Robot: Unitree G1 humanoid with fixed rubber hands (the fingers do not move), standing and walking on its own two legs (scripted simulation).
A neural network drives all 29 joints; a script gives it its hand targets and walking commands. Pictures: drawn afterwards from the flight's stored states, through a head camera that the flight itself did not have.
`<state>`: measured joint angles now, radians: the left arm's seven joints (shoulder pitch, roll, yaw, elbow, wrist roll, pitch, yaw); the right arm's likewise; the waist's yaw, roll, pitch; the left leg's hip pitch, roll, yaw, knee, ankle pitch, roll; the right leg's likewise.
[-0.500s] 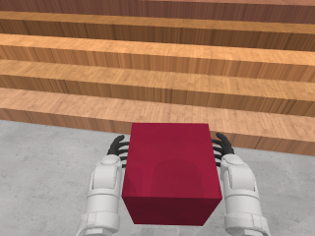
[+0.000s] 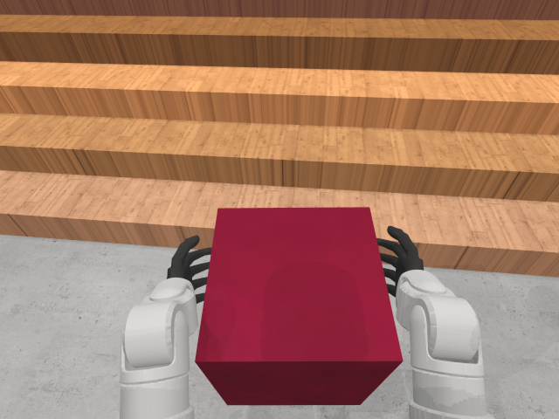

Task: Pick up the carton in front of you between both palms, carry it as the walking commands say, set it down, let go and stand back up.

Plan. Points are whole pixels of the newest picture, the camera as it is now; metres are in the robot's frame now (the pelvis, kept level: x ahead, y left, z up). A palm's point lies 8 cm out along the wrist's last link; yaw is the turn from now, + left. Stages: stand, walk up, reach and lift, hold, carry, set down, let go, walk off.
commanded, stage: carry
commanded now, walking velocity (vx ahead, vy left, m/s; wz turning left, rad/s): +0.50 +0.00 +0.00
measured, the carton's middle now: (293, 313) +0.27 +0.01 +0.01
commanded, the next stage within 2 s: none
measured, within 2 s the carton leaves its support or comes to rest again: neither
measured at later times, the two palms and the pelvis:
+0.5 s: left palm (233, 141) +0.55 +0.13 +0.12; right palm (393, 131) +0.58 -0.17 +0.12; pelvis +0.29 -0.05 +0.01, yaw +3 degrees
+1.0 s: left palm (249, 34) +0.99 +0.14 +0.16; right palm (363, 28) +0.98 -0.16 +0.17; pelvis +0.59 +0.00 +0.01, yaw +1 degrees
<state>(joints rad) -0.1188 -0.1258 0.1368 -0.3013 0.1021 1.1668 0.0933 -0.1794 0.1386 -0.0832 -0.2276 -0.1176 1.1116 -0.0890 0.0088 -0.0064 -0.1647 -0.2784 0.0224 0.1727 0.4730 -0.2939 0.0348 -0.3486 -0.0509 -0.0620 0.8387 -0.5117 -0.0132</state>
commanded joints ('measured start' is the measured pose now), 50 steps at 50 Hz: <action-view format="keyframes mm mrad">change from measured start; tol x32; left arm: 1 -559 -879 -756 -125 -436 20 -280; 23 -620 -855 -736 -251 -460 77 -254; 50 -1458 -799 -512 199 -420 153 -133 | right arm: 1 -382 921 672 -132 373 63 226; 23 -437 877 660 -206 374 122 207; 50 -1365 838 468 176 542 219 207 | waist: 1 -44 87 -133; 12 31 -299 -193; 31 0 -156 -116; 35 -98 312 -322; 50 -72 174 -302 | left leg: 1 518 394 -505 -244 195 187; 8 180 206 -82 -156 186 39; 14 -500 79 -149 762 -194 -25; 32 105 -87 110 11 209 37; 35 556 371 -781 -189 -99 249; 50 415 161 -81 -19 728 142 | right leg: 1 -499 -46 9 78 -28 -13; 10 368 40 -184 -368 309 -16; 12 586 -371 562 -628 54 -200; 31 413 -145 -118 -380 991 -80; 36 -372 48 73 587 25 -56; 50 -241 71 -87 -124 390 -39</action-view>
